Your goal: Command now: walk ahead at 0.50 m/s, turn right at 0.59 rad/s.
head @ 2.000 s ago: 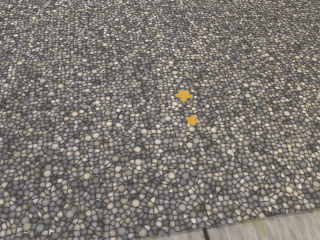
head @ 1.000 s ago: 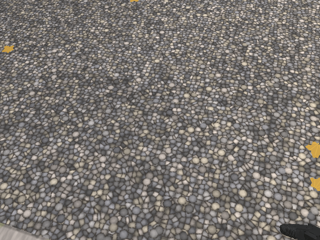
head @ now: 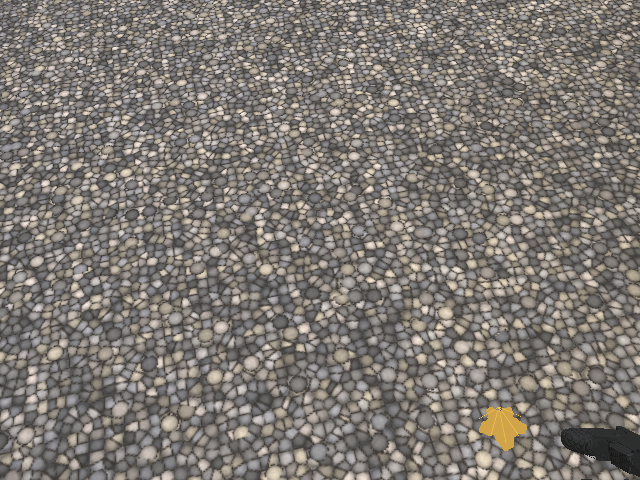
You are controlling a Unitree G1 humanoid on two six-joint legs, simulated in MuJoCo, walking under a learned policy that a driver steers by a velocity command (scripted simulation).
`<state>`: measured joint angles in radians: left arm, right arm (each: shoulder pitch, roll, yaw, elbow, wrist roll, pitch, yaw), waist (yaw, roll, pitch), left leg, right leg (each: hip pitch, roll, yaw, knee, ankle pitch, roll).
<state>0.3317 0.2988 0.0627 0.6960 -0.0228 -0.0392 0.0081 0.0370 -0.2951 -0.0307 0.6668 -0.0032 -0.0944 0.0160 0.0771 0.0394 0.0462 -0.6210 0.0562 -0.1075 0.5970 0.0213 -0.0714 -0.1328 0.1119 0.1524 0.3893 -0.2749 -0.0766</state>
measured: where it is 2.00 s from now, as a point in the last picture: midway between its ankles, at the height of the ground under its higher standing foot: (340, 231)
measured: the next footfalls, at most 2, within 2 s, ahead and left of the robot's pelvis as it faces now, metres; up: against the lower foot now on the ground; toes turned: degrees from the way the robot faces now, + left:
left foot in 0.10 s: +0.24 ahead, +0.14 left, +0.00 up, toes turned -8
right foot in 0.60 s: +0.47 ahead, -0.14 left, +0.00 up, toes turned -9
